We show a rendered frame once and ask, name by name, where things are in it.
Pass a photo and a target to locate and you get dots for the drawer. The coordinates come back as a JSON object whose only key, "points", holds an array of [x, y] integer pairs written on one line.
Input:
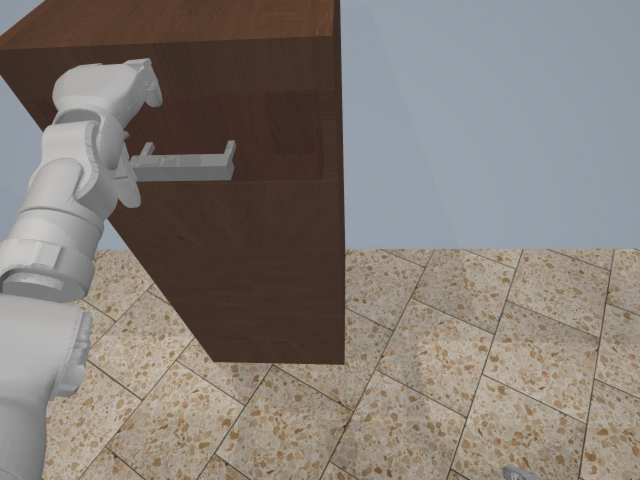
{"points": [[278, 134]]}

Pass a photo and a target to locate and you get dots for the robot left hand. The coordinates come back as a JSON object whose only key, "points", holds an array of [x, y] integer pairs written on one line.
{"points": [[121, 90]]}

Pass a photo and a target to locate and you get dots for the handle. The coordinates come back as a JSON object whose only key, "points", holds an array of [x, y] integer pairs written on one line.
{"points": [[190, 167]]}

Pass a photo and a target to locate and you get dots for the robot left forearm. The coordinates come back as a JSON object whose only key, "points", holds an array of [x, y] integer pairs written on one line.
{"points": [[49, 251]]}

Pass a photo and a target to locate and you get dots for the cabinet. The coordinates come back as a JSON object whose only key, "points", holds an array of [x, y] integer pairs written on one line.
{"points": [[255, 269]]}

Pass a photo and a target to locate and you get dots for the robot left upper arm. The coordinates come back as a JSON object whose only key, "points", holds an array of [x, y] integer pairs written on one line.
{"points": [[44, 347]]}

